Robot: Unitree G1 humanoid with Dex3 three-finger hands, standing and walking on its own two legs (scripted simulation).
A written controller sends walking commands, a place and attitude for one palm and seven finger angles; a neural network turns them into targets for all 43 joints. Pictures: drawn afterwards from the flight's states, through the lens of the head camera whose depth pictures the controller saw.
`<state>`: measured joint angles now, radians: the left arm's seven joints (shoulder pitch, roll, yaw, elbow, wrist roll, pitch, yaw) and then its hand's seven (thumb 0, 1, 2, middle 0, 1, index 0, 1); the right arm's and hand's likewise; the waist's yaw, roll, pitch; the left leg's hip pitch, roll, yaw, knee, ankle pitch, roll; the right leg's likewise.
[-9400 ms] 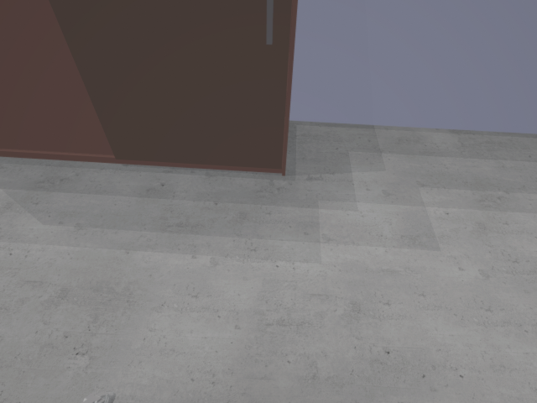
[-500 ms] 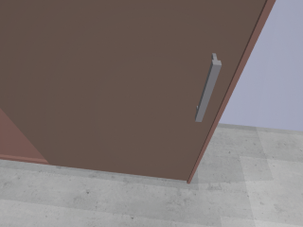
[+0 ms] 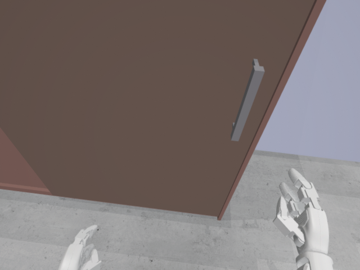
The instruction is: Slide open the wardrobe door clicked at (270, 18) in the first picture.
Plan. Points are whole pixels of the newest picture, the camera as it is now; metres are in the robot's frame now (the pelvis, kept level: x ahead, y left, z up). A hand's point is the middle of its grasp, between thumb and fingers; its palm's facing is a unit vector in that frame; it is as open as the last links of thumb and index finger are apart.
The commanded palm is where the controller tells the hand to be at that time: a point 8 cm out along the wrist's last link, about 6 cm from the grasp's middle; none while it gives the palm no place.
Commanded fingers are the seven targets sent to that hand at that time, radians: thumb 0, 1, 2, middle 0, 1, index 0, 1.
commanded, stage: raise the hand with hooked fingers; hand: right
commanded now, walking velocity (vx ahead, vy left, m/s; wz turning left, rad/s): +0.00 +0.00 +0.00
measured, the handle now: (244, 103) +0.53 -0.12 +0.11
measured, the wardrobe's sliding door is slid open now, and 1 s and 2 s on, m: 0.00 0.00 0.00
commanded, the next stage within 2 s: move the hooked fingers beside the handle in 1.86 s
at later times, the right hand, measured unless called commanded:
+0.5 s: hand (284, 235) +0.22 -0.19 +0.02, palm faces -0.11 +0.99 -0.03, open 10.5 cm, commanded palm +0.18 -0.27 +0.04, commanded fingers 0.00 -0.01 -0.52 0.26 0.87 0.26 0.87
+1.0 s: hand (340, 210) +0.25 -0.27 +0.10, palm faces +0.10 +0.99 -0.05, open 13.3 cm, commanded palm +0.21 -0.32 +0.10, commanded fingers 0.00 0.50 -0.30 0.30 1.20 0.30 1.20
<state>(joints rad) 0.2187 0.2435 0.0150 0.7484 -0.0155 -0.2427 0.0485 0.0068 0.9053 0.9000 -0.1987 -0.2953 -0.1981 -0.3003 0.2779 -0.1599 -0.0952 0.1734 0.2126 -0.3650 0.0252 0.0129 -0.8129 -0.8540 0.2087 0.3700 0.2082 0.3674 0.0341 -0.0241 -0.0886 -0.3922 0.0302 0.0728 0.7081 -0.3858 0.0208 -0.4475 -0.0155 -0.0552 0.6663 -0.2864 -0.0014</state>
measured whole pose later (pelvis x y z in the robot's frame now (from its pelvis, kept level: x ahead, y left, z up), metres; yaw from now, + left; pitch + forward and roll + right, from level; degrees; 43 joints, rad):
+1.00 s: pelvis +0.00 -0.02 -0.01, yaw -1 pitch +4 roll +2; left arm 0.25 0.26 -0.04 0.59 -0.05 -0.28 0.09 0.01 0.90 0.90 -0.20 -0.30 -0.20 -0.30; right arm 0.18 -0.35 -0.35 0.06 0.36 -0.19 0.32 0.00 0.34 -0.37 0.30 1.11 0.30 1.10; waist -0.01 -0.02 -0.08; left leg -0.40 0.01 0.10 0.72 -0.40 0.00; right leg -0.51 -0.03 -0.02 0.78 -0.35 -0.02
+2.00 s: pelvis +0.00 -0.01 +0.01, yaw -1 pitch +0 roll +1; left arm 0.25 0.26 -0.06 0.62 -0.07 -0.25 0.11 0.01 0.90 0.90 -0.20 -0.30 -0.20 -0.30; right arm -0.02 -0.41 -0.43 0.26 0.35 -0.04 0.43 -0.01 0.50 -0.30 0.31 1.20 0.31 1.20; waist -0.03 -0.05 -0.04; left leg -0.26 0.00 0.09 0.57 -0.32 0.02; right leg -0.35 -0.03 -0.03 0.61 -0.26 -0.01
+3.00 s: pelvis +0.01 +0.00 +0.01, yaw +1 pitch +4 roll +0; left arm 0.29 0.26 -0.04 0.66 -0.06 -0.13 0.08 0.01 0.90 0.90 -0.20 -0.30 -0.20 -0.30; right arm -0.42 -0.35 -0.30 0.60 0.23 -0.10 0.23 -0.01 0.50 -0.30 0.31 1.20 0.31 1.20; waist 0.03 -0.02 -0.05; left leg -0.34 0.00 0.07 0.61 -0.34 0.02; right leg -0.41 -0.03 -0.05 0.62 -0.28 0.00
